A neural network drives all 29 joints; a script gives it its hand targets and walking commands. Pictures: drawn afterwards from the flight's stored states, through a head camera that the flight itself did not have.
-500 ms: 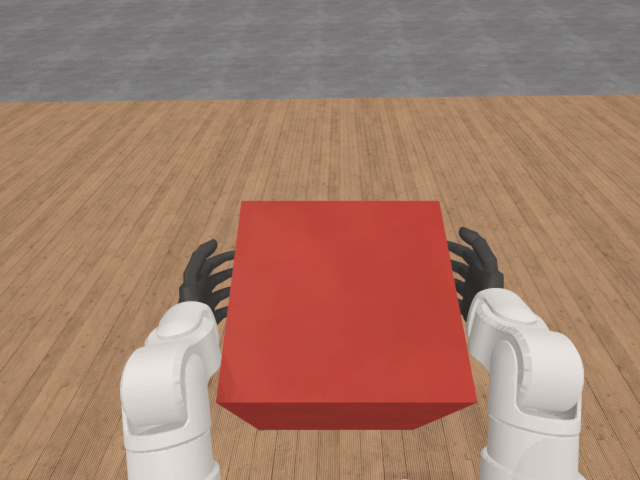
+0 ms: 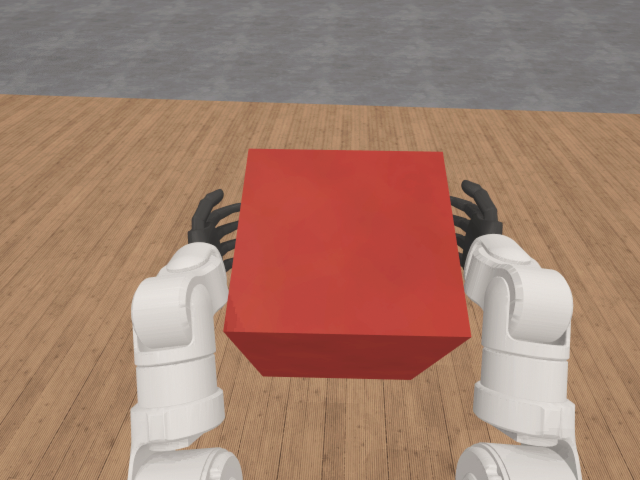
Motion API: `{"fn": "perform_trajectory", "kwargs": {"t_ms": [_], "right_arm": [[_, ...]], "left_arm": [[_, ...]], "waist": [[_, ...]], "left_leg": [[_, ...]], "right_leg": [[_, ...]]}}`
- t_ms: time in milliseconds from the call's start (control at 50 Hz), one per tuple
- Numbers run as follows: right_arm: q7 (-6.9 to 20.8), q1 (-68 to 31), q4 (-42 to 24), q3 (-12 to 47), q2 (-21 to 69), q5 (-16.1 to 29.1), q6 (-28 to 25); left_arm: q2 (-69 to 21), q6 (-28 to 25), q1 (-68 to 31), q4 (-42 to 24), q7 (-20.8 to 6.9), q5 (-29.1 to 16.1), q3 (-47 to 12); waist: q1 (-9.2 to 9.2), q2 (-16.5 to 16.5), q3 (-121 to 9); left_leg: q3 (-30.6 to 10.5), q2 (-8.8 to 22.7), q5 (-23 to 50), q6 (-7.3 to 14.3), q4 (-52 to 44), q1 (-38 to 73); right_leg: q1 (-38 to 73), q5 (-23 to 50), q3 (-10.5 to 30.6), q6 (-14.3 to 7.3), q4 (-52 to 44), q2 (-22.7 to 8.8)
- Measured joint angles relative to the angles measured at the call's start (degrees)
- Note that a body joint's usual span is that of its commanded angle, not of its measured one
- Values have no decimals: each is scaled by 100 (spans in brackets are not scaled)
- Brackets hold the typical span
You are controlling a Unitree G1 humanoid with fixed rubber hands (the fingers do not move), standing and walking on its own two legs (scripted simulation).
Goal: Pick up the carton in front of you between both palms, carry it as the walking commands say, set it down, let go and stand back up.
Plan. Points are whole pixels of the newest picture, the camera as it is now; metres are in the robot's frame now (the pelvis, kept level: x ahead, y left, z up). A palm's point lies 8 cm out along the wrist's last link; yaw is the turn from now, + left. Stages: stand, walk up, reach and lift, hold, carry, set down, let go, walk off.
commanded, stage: carry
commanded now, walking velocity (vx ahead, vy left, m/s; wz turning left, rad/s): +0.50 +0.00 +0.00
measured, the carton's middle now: (340, 279) +0.36 +0.01 +0.07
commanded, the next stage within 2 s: none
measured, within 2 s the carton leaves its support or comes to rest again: neither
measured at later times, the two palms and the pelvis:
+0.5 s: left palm (255, 146) +0.66 +0.16 +0.04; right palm (418, 127) +0.70 -0.14 +0.05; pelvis +0.35 -0.03 -0.05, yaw +3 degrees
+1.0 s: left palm (276, 75) +1.03 +0.16 -0.01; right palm (397, 77) +1.01 -0.14 -0.01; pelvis +0.68 +0.03 -0.10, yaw +0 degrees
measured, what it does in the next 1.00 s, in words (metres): goes down: right foot 0.05 m lower, then left foot 0.05 m lower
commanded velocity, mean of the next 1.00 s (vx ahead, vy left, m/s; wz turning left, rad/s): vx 0.50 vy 0.00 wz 0.00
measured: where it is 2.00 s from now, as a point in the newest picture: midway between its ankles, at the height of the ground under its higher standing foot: (333, 233)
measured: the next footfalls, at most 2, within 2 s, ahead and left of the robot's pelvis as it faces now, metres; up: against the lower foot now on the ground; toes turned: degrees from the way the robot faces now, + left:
right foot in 0.36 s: +0.41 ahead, -0.07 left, -0.05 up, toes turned -2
left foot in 0.82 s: +0.71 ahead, +0.06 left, -0.10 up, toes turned +5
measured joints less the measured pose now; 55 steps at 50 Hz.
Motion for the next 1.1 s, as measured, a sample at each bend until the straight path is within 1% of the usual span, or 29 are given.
{"fn": "perform_trajectory", "kwargs": {"t_ms": [20, 40, 60, 100, 160, 220, 260, 300, 340, 360, 380, 400, 420, 460, 500, 560, 620, 640, 700, 740, 800, 820, 860, 880, 900, 920, 960, 1020, 1100], "right_arm": [[0, 48, 109, 27, 41, -43, -8], [0, 140, 205, 44, 76, -75, -17], [0, 242, 311, 50, 86, -83, -5], [2, 407, 475, 28, 45, -32, 48], [-7, 458, 383, 23, -56, 131, 25], [-21, 266, 284, 41, -108, 293, -197], [-40, 137, 222, 74, -130, 389, -331], [-63, 33, 188, 117, -168, 449, -364], [-68, -11, 173, 130, -199, 471, -323], [-67, 8, 164, 133, -227, 462, -268], [-63, 8, 201, 140, -304, 471, -217], [-56, 2, 285, 155, -388, 482, -171], [-53, 1, 407, 168, -425, 483, -124], [-55, 55, 657, 144, -306, 384, -27], [-56, 198, 708, 90, -116, 224, 33], [-54, 316, 489, 12, 57, 105, -26], [-39, 322, 293, -80, 155, 18, -207], [-29, 331, 241, -90, 164, 1, -263], [-10, 424, 15, -109, 146, -14, -374], [0, 516, -166, -94, 68, -25, -373], [16, 510, -211, -67, 20, -37, -294], [16, 463, -169, -35, 26, -52, -264], [5, 355, -4, 31, 51, -104, -305], [-5, 321, 116, 59, 20, -94, -278], [-21, 318, 255, 79, -22, -57, -232], [-29, 341, 393, 87, -59, -10, -192], [-40, 439, 524, 78, -116, 113, -155], [-69, 522, 410, 85, -165, 298, -218], [-85, 436, 335, 70, -143, 465, -453]], "left_arm": [[52, 43, 58, 62, -16, -2, -14], [82, 97, 112, 143, -30, 9, -31], [58, 154, 162, 247, -41, 53, -26], [-80, 234, 252, 414, -47, 198, 4], [-260, 152, 351, 263, -54, 336, 2], [-281, 0, 258, -49, -58, 365, 46], [-275, -80, 211, -267, -61, 357, 88], [-266, -138, 217, -391, -65, 341, 100], [-233, -131, 251, -439, -69, 356, 33], [-227, -103, 240, -388, -75, 371, -4], [-251, -110, 216, -276, -77, 401, -35], [-271, -129, 205, -138, -77, 440, -69], [-266, -115, 238, -21, -73, 460, -96], [-182, 48, 362, 134, -65, 430, -108], [-123, 143, 509, 215, -58, 328, -89], [-106, 22, 571, 169, -22, 152, -54], [-73, -213, 412, 243, -27, 26, -19], [-58, -267, 346, 268, -28, -3, -18], [-7, -344, 116, 342, -23, -65, -89], [18, -381, -46, 459, -27, -89, -191], [41, -326, -71, 448, -38, -53, -255], [75, -286, -53, 414, -40, -57, -242], [188, -245, -76, 429, -54, -94, -207], [185, -223, -43, 480, -53, -82, -185], [138, -193, 17, 547, -51, -39, -151], [78, -155, 98, 599, -50, 29, -130], [-61, -98, 253, 599, -49, 178, -122], [-255, -153, 395, 351, -53, 304, -59], [-344, -302, 459, -3, -67, 372, 8]], "waist": [[-72, -23, -66], [-163, -102, -95], [-246, -150, -110], [-374, -149, -104], [-515, -43, 70], [-637, 39, 298], [-678, 45, 347], [-642, 27, 316], [-550, -75, 209], [-518, -217, 96], [-431, -257, -16], [-302, -201, -84], [-176, -121, -87], [45, -205, -35], [207, -316, 52], [380, -292, 240], [505, -207, 325], [507, -173, 334], [479, -105, 276], [490, -80, 183], [409, 9, -11], [347, 57, -89], [92, -157, -109], [-26, -128, -95], [-137, -49, -96], [-234, 24, -98], [-380, 99, -35], [-515, 151, 169], [-560, 75, 333]], "left_leg": [[-77, -40, -619, -20, 235, 49], [-56, -100, -953, -63, 435, 79], [-40, -142, -1095, -101, 496, 171], [-81, -184, -1091, -159, 376, 426], [-146, -183, -1316, -170, 129, 845], [-224, -183, -1564, -191, -10, 1219], [-277, -205, -1801, -240, -22, 1464], [-286, -208, -2151, -297, 138, 1719], [-219, -235, -2535, -337, 724, 1878], [-202, -314, -2659, -363, 1265, 1843], [-288, -339, -2746, -397, 1997, 1644], [-474, -324, -2884, -415, 2749, 1323], [-681, -297, -2993, -404, 3411, 983], [-869, -334, -2952, -390, 4169, 366], [-844, -234, -2743, -454, 4063, -141], [-765, -46, -2384, -508, 3293, -750], [-687, 29, -1678, -495, 2505, -1183], [-671, 35, -1380, -473, 2187, -1247], [-534, 10, -402, -400, 1114, -1213], [-328, -50, 448, -328, 256, -981], [-61, -192, 1272, -224, -811, -275], [-31, -180, 1169, -85, -834, -34], [45, -373, 56, 155, -169, -142], [47, -396, -288, 208, 105, -172], [31, -384, -466, 180, 259, -147], [27, -375, -599, 172, 334, -79], [37, -393, -834, 218, 317, 163], [16, -396, -1090, 220, 219, 542], [-59, -442, -1435, 171, 71, 1077]], "right_leg": [[-301, -164, 257, -48, 784, 59], [-600, -169, 477, -110, 1416, 75], [-874, -71, 632, -150, 1815, 104], [-1372, 142, 724, -159, 1951, 117], [-1968, 402, 626, -119, 1219, 42], [-2334, 1014, 562, -121, 130, 23], [-2367, 1811, 506, -156, -811, 41], [-2128, 2780, 313, -211, -1899, 128], [-1668, 3571, 55, -338, -2679, 197], [-1391, 4151, 20, -431, -2848, 135], [-1264, 3694, 59, -504, -2655, 128], [-1277, 2774, 102, -545, -2320, 214], [-1341, 2242, 71, -558, -1977, 310], [-1281, 1937, 85, -583, -1674, 350], [-1030, 1854, 90, -587, -1722, 331], [-621, 1619, 78, -576, -1911, 358], [-289, 1395, 144, -545, -2072, 416], [-160, 1316, 160, -525, -2133, 440], [238, 991, 182, -457, -2238, 512], [486, 651, 185, -412, -2147, 559], [703, -22, 114, -338, -1339, 619], [618, -67, 72, -281, -748, 617], [-37, -242, 419, -203, 849, 509], [-382, -360, 572, -248, 1469, 528], [-719, -413, 671, -287, 1891, 536], [-1044, -303, 727, -291, 2096, 488], [-1589, -26, 795, -213, 1942, 288], [-2229, 426, 803, -183, 1212, 86], [-2706, 1462, 702, -211, 239, -19]]}}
